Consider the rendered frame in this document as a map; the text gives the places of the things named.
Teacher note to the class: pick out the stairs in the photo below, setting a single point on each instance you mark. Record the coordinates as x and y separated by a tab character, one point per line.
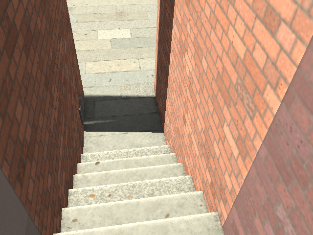
139	191

